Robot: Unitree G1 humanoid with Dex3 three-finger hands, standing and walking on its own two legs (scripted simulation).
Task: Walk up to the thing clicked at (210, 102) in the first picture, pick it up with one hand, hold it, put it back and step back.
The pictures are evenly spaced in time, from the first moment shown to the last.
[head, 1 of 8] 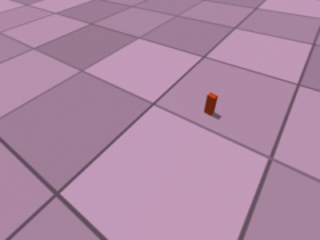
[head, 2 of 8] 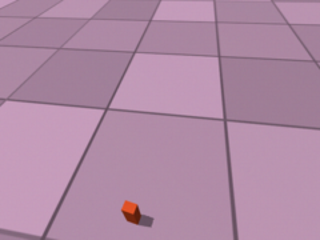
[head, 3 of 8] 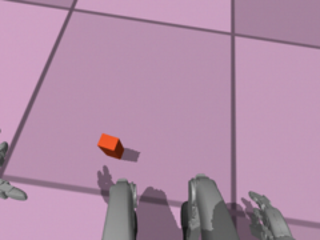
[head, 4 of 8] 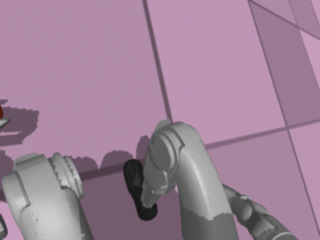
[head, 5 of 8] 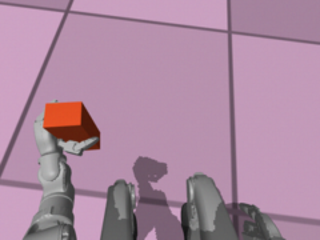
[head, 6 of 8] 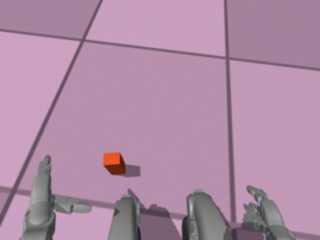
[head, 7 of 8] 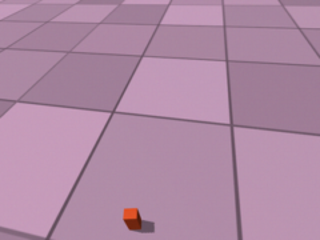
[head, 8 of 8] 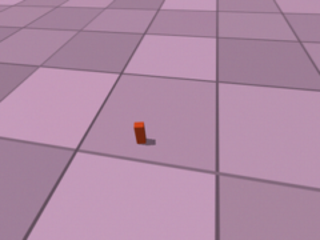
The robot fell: no
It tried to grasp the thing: yes
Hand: left
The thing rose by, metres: 0.67
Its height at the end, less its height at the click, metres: +0.00
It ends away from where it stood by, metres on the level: 0.01
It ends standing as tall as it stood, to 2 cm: yes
